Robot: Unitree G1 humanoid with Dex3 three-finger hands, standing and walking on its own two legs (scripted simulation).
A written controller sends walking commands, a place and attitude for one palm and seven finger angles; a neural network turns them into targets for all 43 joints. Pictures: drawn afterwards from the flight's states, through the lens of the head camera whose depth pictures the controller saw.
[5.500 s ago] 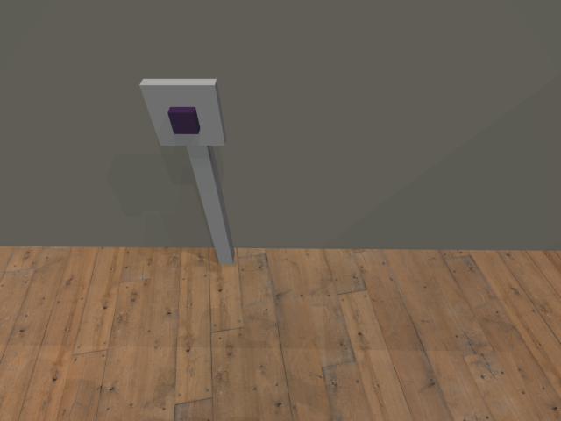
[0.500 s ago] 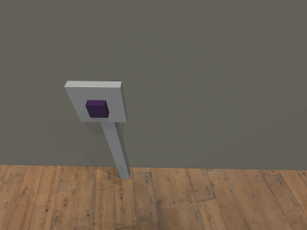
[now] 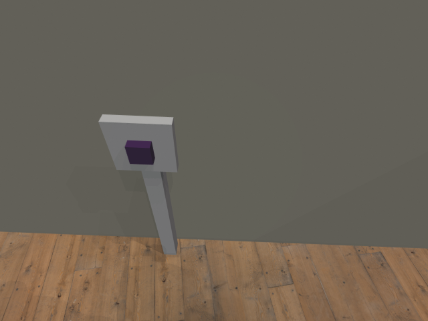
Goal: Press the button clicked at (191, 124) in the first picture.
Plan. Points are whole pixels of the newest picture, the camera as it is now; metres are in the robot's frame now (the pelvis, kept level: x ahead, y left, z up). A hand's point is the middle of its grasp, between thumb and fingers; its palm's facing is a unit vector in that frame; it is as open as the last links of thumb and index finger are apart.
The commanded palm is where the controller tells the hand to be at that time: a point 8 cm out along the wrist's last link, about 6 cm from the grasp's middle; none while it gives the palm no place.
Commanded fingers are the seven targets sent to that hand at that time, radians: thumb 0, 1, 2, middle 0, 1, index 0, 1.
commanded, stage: come to a stop and stand still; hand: left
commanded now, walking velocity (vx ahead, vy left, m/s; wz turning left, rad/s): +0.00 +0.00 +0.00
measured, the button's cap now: (140, 151) +0.52 +0.23 -0.02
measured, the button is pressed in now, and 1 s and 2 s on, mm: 0 0 0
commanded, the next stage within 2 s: look again from close up in 0.52 s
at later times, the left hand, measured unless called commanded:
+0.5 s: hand out of the picture -0.02 +0.17 -0.18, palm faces +0.05 -0.99 -0.15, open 7.4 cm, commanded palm none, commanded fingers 0.00 0.90 0.90 -0.20 -0.30 -0.20 -0.30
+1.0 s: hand out of the picture +0.07 +0.20 -0.17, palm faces +0.02 -0.98 -0.22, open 7.4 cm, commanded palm none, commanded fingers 0.00 0.90 0.90 -0.20 -0.30 -0.20 -0.30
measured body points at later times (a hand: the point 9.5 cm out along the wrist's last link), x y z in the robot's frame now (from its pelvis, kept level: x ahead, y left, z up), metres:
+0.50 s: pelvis +0.01 +0.02 +0.00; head +0.01 +0.02 +0.45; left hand -0.02 +0.22 -0.16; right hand -0.01 -0.19 -0.16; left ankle +0.05 +0.12 -0.74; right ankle +0.02 -0.10 -0.74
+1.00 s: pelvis +0.05 +0.03 -0.01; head +0.05 +0.02 +0.44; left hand +0.07 +0.26 -0.16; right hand +0.05 -0.19 -0.17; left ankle +0.05 +0.12 -0.74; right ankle +0.02 -0.10 -0.74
